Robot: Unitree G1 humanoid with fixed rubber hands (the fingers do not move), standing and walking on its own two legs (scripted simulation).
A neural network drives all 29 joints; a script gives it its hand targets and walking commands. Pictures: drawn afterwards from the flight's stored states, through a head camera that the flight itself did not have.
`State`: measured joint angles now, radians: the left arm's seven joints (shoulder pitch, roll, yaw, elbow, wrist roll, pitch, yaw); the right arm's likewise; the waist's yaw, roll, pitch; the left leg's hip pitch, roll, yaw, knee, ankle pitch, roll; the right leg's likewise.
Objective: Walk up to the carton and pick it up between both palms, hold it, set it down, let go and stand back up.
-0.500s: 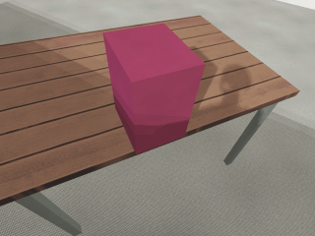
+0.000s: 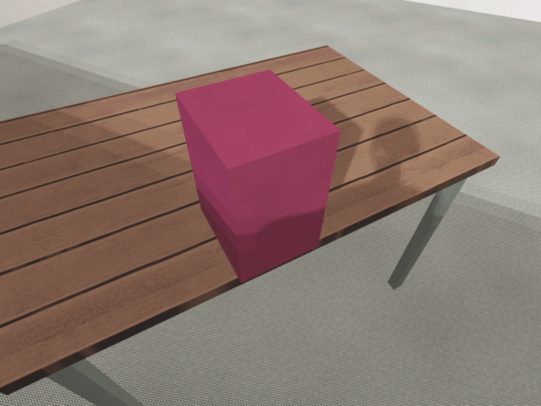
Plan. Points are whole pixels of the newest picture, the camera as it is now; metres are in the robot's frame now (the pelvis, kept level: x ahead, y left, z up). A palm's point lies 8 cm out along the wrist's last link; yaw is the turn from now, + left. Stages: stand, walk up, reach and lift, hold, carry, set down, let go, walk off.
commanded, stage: walk up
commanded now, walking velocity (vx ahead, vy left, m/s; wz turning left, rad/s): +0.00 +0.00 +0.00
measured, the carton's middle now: (255, 179) +0.48 +0.02 +0.07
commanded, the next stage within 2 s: none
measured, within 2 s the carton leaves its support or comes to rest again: neither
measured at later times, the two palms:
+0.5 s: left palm out of the picture +0.06 +0.10 -0.13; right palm out of the picture +0.08 -0.41 -0.16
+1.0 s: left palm out of the picture +0.04 +0.04 -0.14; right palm out of the picture +0.13 -0.38 -0.15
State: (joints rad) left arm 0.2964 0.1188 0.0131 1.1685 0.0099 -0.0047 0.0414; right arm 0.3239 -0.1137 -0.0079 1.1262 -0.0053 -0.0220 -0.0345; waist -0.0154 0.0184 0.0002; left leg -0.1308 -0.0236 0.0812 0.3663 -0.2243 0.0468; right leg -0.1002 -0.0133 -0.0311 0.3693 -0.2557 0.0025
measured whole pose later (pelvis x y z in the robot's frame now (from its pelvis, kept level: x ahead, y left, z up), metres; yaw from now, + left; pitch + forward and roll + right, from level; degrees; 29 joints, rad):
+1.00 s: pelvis +0.09 -0.17 +0.00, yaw +10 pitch -1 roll +0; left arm 0.29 0.14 -0.01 1.12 0.00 -0.02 0.03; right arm 0.27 -0.16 -0.01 1.12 0.00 -0.02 -0.03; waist 0.01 0.01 0.02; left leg -0.10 -0.01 0.04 0.36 -0.25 0.02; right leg -0.17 -0.03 -0.06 0.39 -0.20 0.00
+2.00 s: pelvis +0.11 -0.11 +0.00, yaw +17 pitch +1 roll +1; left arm 0.22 0.14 0.02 1.00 0.02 -0.01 0.01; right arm 0.34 -0.22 -0.02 1.06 -0.01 0.03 -0.02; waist -0.04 0.08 -0.01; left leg -0.28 0.07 0.01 0.62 -0.43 -0.01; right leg -0.21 -0.04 -0.05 0.41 -0.21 0.00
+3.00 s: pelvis +0.11 -0.16 -0.02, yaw +21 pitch +0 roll +1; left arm 0.25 0.17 0.04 1.06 0.02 0.01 0.05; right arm 0.26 -0.21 -0.04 1.09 -0.03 0.03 -0.05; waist -0.01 0.05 0.03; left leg -0.28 0.04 -0.01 0.54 -0.27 -0.05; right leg -0.23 -0.02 -0.09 0.56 -0.33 0.00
